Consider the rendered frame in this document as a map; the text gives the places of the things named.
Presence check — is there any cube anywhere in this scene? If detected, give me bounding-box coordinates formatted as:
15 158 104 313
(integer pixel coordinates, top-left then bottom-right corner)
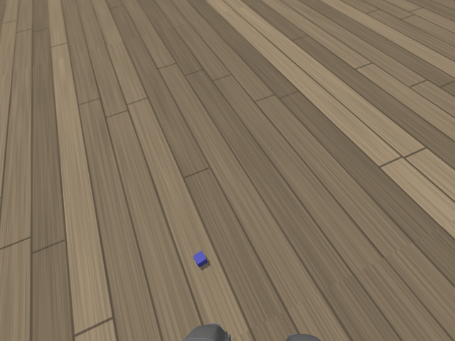
193 251 208 268

